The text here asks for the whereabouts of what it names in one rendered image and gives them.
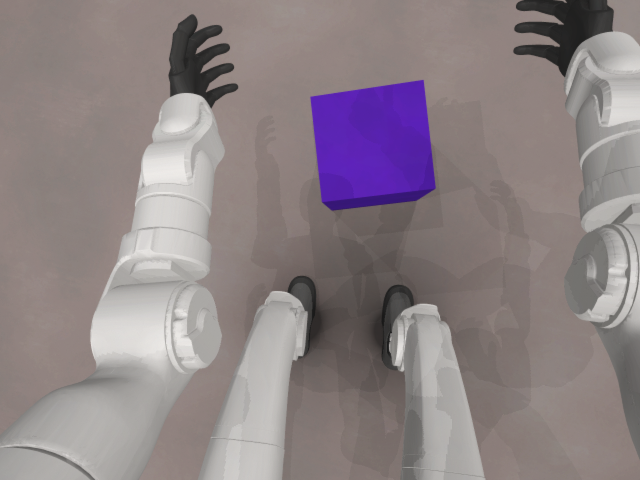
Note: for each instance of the robot right hand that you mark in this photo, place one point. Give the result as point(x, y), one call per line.
point(582, 20)

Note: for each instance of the right robot foot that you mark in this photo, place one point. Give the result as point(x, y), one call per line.
point(397, 299)

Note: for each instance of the robot left hand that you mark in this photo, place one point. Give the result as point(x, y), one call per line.
point(185, 73)

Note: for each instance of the right robot upper arm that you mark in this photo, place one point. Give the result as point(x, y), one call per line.
point(602, 285)

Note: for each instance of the robot left thigh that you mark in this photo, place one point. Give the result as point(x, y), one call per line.
point(247, 442)

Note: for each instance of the carton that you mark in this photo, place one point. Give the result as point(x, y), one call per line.
point(373, 146)

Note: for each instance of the right robot forearm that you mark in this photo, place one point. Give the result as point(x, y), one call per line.
point(602, 85)

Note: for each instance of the left robot forearm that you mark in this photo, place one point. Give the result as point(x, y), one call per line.
point(168, 239)

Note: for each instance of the left robot upper arm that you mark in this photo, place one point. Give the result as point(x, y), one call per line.
point(148, 341)

